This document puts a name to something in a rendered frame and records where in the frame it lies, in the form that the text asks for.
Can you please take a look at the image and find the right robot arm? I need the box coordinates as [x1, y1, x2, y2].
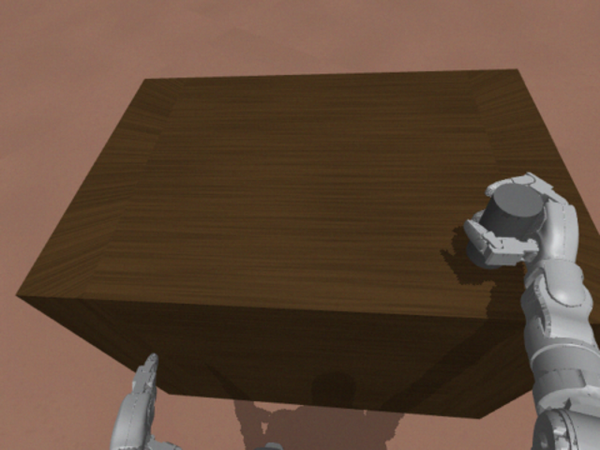
[520, 259, 600, 450]

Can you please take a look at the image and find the left robot hand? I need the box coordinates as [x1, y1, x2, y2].
[110, 353, 182, 450]

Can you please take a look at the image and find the right robot hand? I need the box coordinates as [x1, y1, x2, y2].
[463, 172, 578, 270]

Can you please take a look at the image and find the can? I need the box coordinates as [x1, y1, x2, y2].
[466, 183, 543, 269]

